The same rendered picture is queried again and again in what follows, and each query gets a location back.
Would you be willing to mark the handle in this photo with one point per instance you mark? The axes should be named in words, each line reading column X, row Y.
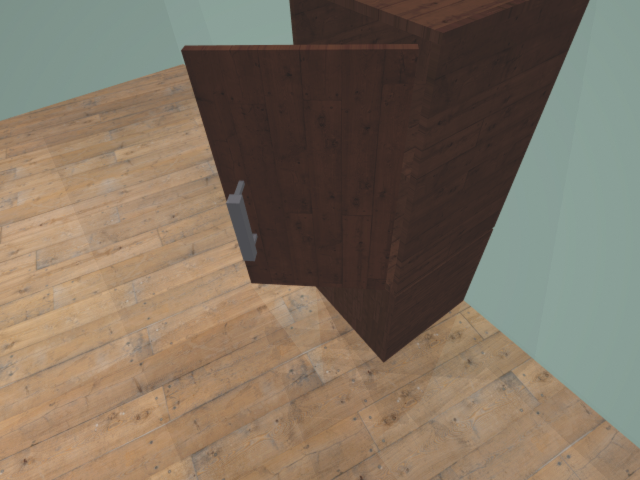
column 238, row 214

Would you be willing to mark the cupboard door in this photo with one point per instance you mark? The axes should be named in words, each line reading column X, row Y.
column 317, row 133

